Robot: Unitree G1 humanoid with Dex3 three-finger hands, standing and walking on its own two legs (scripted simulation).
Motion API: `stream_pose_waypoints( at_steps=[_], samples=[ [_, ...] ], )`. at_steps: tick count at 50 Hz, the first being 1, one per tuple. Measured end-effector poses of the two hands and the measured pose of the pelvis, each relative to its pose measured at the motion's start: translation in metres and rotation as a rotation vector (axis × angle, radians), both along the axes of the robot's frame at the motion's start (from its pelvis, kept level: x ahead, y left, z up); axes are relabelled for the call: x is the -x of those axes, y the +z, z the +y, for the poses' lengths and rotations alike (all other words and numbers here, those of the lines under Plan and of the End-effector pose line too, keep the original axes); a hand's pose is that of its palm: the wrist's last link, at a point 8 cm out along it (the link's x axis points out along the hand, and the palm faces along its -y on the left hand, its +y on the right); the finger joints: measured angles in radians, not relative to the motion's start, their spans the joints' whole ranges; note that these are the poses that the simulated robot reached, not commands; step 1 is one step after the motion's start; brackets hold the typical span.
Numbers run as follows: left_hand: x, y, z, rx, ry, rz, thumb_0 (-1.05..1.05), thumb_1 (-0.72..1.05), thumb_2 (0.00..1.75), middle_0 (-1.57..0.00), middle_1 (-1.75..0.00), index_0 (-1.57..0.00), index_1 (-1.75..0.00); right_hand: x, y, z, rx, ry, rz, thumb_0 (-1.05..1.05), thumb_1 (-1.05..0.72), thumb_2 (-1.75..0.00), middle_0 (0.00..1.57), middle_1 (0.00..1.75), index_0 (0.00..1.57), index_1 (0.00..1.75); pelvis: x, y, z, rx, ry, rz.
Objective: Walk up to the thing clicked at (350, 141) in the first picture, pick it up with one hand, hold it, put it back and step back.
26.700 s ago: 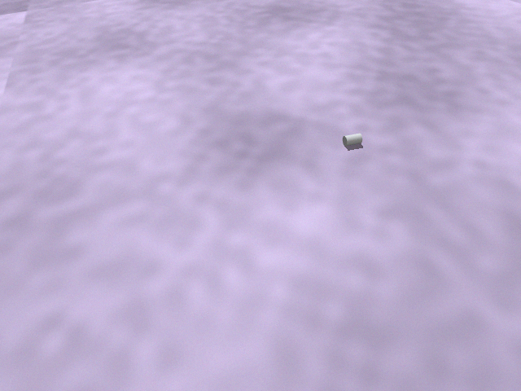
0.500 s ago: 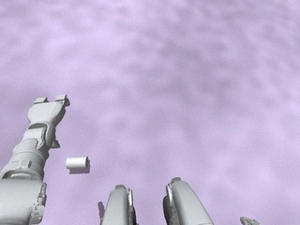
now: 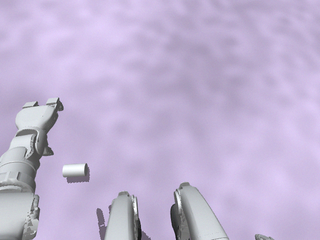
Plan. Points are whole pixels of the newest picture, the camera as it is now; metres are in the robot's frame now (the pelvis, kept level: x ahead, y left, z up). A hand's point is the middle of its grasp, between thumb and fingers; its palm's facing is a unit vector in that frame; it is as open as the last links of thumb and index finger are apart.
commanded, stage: go down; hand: left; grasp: from above
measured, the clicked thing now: (75, 170) +0.41 +0.36 -0.58
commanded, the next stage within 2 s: approach in 1.00 s
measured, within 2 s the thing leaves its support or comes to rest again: neither
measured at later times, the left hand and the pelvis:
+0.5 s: hand (45, 133) +0.43 +0.30 -0.11, palm faces -0.43 -0.01 -0.90, open 13.2 cm; pelvis +0.00 +0.00 -0.01, yaw +0 degrees
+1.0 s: hand (44, 134) +0.43 +0.30 -0.11, palm faces -0.44 -0.01 -0.90, open 13.0 cm; pelvis +0.00 +0.00 -0.02, yaw -1 degrees
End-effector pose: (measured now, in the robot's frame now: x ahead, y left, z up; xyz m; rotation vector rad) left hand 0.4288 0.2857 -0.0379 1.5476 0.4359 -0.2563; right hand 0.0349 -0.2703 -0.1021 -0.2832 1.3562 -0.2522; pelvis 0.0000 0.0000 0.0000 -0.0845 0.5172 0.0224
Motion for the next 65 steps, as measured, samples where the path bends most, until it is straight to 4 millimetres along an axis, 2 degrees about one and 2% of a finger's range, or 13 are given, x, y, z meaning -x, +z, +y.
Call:
stream_pose_waypoints(
  at_steps=[30,42,61,65],
  samples=[
    [-0.007,-0.018,0.011,-0.005,-0.001,0.006,0.00,-0.43,1.01,-0.31,-0.85,-0.24,-0.92,0.003,-0.015,0.005,-0.006,0.018,0.019,0.00,-0.93,-0.91,0.21,0.30,0.20,0.30,0.004,-0.017,0.003,0.014,0.001,0.028],
    [-0.008,-0.014,0.012,0.002,-0.002,0.006,0.00,-0.40,0.99,-0.33,-0.84,-0.26,-0.91,0.008,-0.012,0.007,-0.009,0.007,0.032,0.00,-0.93,-0.91,0.21,0.30,0.20,0.30,0.005,-0.014,0.004,0.017,0.000,0.023],
    [-0.007,-0.018,0.011,0.000,0.004,-0.008,0.00,-0.37,0.90,-0.34,-0.81,-0.29,-0.86,0.005,-0.014,0.006,-0.004,0.012,0.025,0.00,-0.92,-0.91,0.21,0.30,0.20,0.30,0.004,-0.016,0.004,0.016,-0.001,0.025],
    [-0.005,-0.027,0.016,-0.006,0.019,0.022,0.00,-0.32,0.84,-0.34,-0.81,-0.31,-0.85,0.004,-0.016,0.005,-0.005,0.018,0.015,0.00,-0.92,-0.91,0.21,0.30,0.20,0.30,0.004,-0.019,0.003,0.016,-0.004,0.039]
  ],
)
